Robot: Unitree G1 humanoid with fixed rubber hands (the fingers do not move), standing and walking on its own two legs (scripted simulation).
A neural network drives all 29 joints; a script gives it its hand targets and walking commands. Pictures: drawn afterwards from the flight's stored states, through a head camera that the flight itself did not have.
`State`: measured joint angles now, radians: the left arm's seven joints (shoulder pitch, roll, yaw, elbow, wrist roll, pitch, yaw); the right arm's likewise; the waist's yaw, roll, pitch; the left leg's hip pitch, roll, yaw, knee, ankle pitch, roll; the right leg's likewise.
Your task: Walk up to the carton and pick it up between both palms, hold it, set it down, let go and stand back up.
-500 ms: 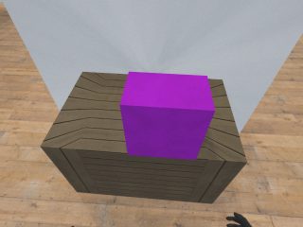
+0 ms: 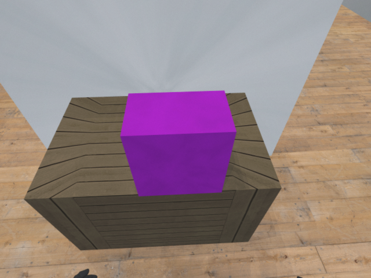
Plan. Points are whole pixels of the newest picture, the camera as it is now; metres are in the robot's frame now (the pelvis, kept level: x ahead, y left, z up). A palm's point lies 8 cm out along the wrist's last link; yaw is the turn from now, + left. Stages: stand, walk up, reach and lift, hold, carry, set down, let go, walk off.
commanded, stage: walk up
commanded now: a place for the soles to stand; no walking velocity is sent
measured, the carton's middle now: (178, 146) +0.52 +0.04 -0.06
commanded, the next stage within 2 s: none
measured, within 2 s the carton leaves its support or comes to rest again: neither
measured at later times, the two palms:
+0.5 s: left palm (80, 268) +0.19 +0.25 -0.10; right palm out of the picture +0.05 -0.25 -0.12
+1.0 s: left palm (73, 271) +0.19 +0.28 -0.12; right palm (283, 220) +0.30 -0.23 -0.09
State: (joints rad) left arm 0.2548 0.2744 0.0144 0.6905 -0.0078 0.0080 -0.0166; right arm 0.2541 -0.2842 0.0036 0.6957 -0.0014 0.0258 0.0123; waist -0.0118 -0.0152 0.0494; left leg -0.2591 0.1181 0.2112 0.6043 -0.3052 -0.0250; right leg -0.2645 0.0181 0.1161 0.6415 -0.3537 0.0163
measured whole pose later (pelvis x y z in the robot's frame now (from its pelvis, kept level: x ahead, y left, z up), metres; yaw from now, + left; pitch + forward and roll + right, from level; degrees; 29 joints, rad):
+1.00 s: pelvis +0.14 +0.00 -0.01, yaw +9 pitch -3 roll +0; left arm 0.24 0.29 0.01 0.76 0.00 0.03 -0.01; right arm 0.24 -0.26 -0.03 0.65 0.00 0.01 0.00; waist 0.02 -0.04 0.07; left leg -0.33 -0.01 -0.03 0.70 -0.32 -0.01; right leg -0.30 -0.05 -0.11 0.70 -0.34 -0.01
